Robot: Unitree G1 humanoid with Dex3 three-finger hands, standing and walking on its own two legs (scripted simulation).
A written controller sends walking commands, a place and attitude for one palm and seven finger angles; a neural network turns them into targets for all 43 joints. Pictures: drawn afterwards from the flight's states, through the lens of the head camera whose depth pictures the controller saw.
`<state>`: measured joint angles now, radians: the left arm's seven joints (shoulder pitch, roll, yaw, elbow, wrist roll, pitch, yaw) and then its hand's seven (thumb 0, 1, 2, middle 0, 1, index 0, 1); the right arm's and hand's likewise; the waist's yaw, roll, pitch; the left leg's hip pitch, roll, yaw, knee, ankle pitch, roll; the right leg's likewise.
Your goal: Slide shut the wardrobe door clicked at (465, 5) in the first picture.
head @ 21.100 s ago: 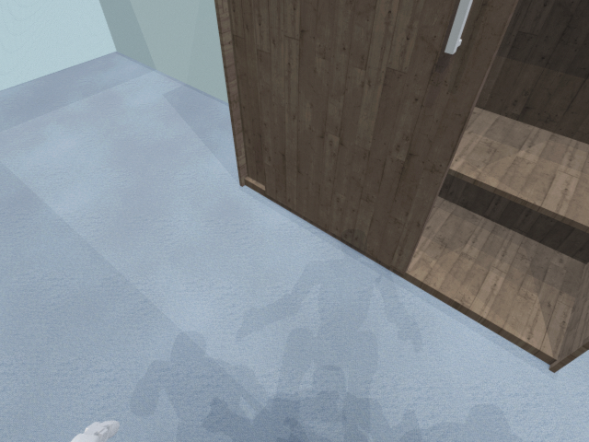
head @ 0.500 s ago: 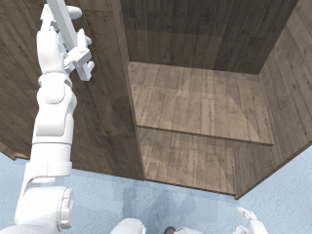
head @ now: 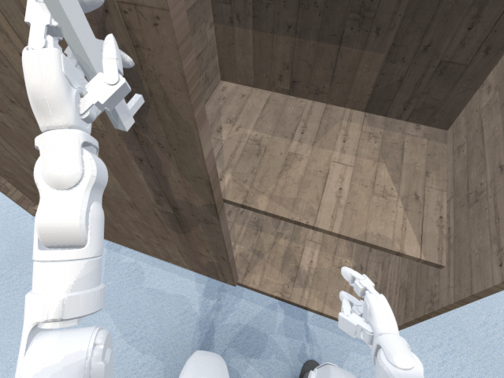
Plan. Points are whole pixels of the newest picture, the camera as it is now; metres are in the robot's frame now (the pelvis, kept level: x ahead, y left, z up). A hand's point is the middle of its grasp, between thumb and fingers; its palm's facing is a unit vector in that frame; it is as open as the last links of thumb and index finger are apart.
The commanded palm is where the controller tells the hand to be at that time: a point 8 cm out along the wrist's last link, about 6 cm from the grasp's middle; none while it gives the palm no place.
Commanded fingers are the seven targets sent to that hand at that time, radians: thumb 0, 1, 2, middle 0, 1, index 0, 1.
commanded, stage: step sideways, sliding the door along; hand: left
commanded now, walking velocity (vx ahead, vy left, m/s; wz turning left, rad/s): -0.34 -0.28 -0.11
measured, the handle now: (99, 45) +0.38 +0.27 +0.27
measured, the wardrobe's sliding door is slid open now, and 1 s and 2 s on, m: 0.51 0.18 0.00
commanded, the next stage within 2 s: none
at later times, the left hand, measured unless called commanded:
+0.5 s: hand (255, 112) +0.33 +0.09 +0.25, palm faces +0.39 -0.92 -0.06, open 6.7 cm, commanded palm +0.29 +0.07 +0.24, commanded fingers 0.00 0.90 0.90 -0.45 -1.40 -0.45 -1.40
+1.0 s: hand (435, 162) +0.30 -0.08 +0.25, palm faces +0.25 -0.97 -0.05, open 7.0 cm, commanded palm +0.27 -0.08 +0.25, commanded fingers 0.00 0.90 0.90 -0.45 -1.40 -0.45 -1.40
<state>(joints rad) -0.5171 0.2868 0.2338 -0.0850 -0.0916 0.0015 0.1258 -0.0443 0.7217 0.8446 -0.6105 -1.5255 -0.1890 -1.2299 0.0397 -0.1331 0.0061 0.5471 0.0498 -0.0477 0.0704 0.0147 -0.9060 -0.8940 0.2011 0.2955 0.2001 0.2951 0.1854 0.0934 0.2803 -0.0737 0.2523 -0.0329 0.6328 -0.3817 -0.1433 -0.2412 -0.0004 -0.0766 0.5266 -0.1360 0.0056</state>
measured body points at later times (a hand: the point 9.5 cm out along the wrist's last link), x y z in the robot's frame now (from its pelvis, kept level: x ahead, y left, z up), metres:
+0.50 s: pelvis -0.01 -0.12 +0.00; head +0.07 -0.13 +0.44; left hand +0.31 +0.13 +0.25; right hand +0.20 -0.31 -0.11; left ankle +0.01 +0.12 -0.71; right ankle +0.01 -0.24 -0.72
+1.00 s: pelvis -0.06 -0.24 +0.01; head -0.02 -0.26 +0.45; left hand +0.29 -0.03 +0.25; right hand +0.12 -0.47 -0.10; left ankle -0.07 -0.06 -0.67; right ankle -0.03 -0.33 -0.72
